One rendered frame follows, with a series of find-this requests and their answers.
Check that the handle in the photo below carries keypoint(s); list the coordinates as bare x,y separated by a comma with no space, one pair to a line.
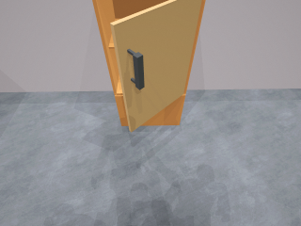
138,61

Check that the cupboard door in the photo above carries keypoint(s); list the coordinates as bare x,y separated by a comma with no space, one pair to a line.
164,34

